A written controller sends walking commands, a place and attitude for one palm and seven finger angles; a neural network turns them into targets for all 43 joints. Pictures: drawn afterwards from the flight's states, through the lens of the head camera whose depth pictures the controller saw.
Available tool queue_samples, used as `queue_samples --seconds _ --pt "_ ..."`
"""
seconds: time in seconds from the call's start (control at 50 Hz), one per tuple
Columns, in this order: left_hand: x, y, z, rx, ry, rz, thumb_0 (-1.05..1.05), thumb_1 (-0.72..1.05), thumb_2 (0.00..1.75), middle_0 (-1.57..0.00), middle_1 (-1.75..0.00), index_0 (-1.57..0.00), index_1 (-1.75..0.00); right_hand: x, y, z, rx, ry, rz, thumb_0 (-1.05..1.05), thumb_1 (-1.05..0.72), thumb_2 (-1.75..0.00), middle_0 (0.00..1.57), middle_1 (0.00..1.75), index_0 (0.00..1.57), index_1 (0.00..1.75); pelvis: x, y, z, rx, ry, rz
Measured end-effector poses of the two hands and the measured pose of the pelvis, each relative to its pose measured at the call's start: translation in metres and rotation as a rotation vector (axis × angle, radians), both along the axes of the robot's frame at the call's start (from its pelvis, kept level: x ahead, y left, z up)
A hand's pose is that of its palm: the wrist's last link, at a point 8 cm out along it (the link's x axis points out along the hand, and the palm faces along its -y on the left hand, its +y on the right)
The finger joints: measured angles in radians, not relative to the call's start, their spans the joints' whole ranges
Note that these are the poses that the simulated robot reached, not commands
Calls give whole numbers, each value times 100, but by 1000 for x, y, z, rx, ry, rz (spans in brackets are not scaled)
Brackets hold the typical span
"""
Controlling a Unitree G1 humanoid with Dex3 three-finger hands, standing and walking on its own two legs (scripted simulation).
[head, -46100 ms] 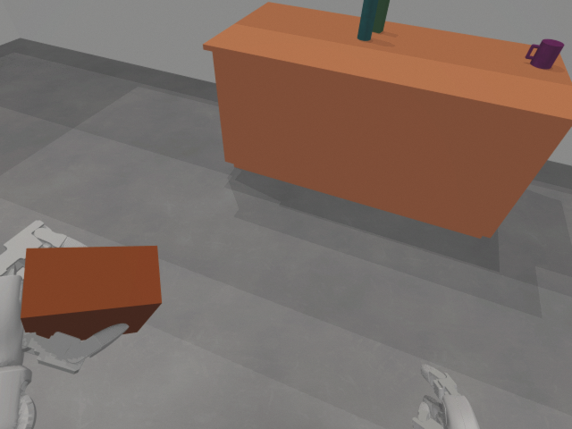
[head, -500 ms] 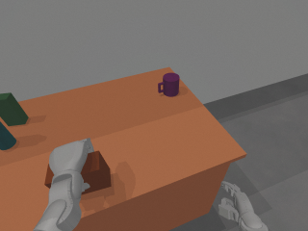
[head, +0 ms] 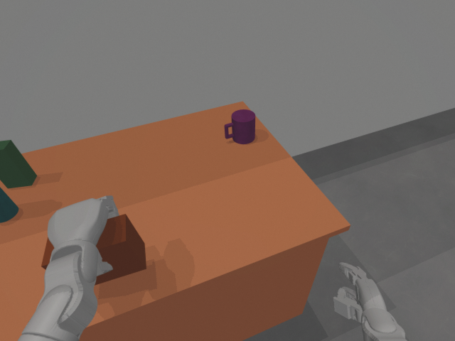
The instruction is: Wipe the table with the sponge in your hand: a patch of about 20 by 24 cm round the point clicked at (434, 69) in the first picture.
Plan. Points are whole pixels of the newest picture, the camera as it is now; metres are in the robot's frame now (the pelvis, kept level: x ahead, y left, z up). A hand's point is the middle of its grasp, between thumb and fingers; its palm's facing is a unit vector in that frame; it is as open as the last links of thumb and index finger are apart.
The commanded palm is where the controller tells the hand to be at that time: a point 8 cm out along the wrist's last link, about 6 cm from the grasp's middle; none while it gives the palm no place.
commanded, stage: lift the sponge slowly off the table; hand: left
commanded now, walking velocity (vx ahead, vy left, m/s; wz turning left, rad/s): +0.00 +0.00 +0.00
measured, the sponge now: (103, 257) +0.24 +0.29 +0.02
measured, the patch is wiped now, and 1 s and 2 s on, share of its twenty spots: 1.00 1.00 1.00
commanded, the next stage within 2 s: bring the sponge back beside the body in 0.68 s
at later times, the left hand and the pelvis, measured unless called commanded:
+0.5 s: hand (91, 224) +0.25 +0.28 +0.10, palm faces +0.07 -0.12 -0.99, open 10.0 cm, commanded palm +0.22 +0.28 +0.17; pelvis +0.00 +0.00 +0.00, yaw +0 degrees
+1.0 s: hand (84, 225) +0.25 +0.29 +0.11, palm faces +0.09 -0.15 -0.99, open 9.9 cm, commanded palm +0.21 +0.29 +0.18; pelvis -0.01 +0.02 +0.00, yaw -1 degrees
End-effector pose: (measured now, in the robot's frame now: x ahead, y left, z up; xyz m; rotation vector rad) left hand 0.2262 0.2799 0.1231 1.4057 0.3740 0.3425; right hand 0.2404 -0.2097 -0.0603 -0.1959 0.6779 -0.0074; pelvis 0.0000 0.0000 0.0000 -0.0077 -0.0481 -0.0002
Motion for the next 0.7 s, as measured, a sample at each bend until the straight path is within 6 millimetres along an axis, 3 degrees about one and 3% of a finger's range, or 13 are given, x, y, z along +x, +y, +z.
queue_samples --seconds 0.2,0.34,0.44,0.54,0.7 --pt "8 1 20 24 -46 11 0 -53 105 -74 -138 -78 -136 -7 6 -5 38 14 5 1 -90 -90 20 30 20 30 -2 -3 1 5 -1 -9" --pt "8 9 22 12 -12 38 0 -53 105 -74 -138 -78 -136 -8 4 -5 28 19 7 1 -90 -90 20 30 20 30 -3 -3 1 5 -3 -6" --pt "4 3 29 3 -41 -11 0 -53 105 -74 -138 -78 -136 -6 4 -2 17 -1 8 2 -90 -90 20 30 20 30 -4 0 1 2 -10 -3" --pt "5 -1 37 17 -74 -35 0 -53 105 -74 -138 -78 -136 -2 10 0 19 -11 17 2 -90 -90 20 30 20 30 -5 4 1 2 -13 -3" --pt "13 10 48 13 -93 24 0 -53 105 -74 -138 -78 -136 3 24 6 47 -23 37 2 -90 -90 20 30 20 30 -7 7 2 2 -4 -7"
